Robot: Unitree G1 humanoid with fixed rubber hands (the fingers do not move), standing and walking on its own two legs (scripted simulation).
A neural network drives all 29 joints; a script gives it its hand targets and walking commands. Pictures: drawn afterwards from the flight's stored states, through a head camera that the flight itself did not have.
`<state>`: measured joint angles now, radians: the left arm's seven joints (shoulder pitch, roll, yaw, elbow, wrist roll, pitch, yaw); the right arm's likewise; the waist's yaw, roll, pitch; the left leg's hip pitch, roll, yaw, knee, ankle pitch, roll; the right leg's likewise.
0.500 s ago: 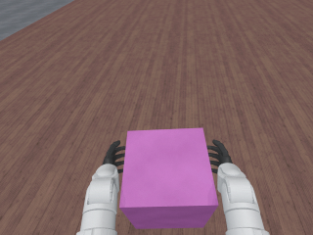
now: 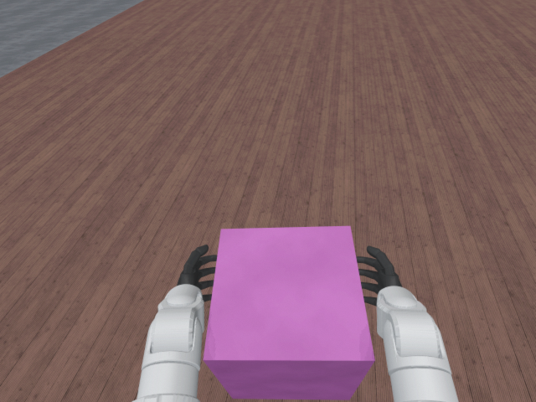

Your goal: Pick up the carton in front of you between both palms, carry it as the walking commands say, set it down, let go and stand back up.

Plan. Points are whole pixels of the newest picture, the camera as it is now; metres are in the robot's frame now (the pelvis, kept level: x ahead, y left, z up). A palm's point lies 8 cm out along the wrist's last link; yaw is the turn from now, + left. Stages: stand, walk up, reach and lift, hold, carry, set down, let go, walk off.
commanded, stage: hold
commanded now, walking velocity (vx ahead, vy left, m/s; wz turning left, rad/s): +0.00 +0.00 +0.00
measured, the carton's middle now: (287, 317) +0.29 -0.01 -0.05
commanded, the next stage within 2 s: set down in 0.20 s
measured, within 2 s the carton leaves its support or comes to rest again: neither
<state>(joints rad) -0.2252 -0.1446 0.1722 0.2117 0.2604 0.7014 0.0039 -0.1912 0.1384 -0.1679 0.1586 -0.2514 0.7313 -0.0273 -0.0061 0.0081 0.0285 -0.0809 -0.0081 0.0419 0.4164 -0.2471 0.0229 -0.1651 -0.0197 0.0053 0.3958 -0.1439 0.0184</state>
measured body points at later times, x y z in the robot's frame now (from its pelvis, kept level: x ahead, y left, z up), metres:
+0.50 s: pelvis -0.02 -0.03 -0.01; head -0.02 -0.04 +0.44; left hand +0.31 +0.15 +0.02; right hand +0.33 -0.15 +0.01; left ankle -0.01 +0.10 -0.74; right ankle +0.05 -0.13 -0.74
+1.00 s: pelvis -0.04 -0.02 -0.12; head +0.17 -0.02 +0.28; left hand +0.35 +0.17 -0.19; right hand +0.38 -0.13 -0.20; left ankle -0.01 +0.10 -0.74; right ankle +0.05 -0.13 -0.74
